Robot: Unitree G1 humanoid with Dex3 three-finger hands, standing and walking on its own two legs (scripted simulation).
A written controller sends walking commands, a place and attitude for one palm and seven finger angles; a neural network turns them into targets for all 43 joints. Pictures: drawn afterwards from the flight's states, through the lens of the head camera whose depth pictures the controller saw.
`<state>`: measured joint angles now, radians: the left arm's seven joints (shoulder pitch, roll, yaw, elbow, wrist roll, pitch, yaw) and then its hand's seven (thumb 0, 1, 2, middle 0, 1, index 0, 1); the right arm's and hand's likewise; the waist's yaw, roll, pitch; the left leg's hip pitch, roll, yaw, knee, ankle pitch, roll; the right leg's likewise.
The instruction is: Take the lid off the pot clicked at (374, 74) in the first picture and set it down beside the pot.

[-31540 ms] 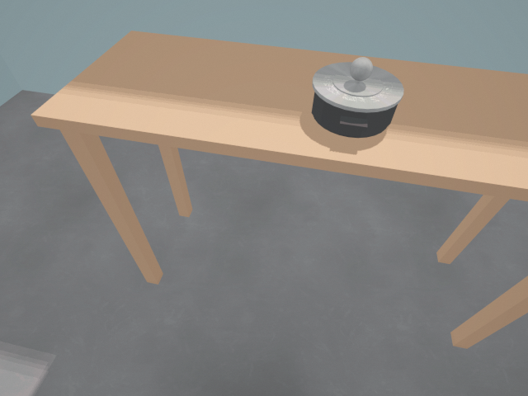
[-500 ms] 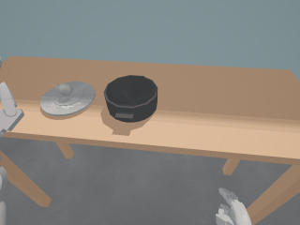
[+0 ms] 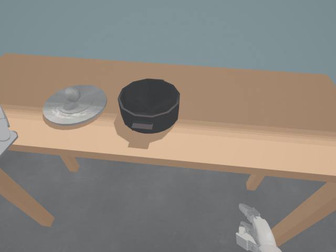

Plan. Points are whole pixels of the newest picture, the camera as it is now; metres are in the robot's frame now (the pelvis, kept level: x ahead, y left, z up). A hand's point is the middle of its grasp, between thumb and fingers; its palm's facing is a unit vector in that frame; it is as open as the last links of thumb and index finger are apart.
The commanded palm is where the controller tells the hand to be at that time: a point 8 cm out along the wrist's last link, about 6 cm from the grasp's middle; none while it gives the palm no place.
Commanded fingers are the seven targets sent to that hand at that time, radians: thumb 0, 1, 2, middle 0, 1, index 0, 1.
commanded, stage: step back with the hand held close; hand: left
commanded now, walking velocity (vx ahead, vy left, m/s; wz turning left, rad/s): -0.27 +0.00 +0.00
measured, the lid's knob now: (72, 94) +0.49 +0.35 +0.10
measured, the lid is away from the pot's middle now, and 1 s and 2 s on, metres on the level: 0.23 0.23 0.23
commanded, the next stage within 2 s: stop stepping back and stand still in 1.22 s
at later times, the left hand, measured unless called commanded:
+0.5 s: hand (3, 162) +0.16 +0.24 +0.25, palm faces +0.45 -0.76 -0.47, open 7.4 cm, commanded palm +0.09 +0.29 +0.27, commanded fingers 0.00 0.90 0.90 -0.20 -0.30 -0.20 -0.30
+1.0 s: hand out of the picture +0.08 +0.22 +0.25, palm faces +0.40 -0.78 -0.48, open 7.4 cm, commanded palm +0.01 +0.29 +0.27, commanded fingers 0.00 0.90 0.90 -0.20 -0.30 -0.20 -0.30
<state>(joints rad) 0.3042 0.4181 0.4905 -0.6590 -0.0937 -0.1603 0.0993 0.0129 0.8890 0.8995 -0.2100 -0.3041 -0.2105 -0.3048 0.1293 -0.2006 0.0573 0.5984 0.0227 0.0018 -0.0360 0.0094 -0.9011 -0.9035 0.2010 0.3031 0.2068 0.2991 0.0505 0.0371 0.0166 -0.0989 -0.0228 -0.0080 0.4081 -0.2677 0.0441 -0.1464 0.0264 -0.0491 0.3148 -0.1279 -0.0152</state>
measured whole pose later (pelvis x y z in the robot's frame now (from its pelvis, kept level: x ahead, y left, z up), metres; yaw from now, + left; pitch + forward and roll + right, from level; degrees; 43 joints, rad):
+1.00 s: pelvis -0.11 +0.01 -0.02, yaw +1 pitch +2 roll -3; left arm 0.47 0.55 0.56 -0.87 -0.08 -0.23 0.14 0.01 0.88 0.90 -0.22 -0.30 -0.22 -0.31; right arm 0.14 -0.20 -0.01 0.58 0.04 0.05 -0.03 0.01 -0.90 -0.90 0.20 0.30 0.21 0.30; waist -0.04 -0.02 0.02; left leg -0.44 0.01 -0.02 0.69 -0.33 0.02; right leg -0.43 0.04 -0.03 0.53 -0.14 -0.01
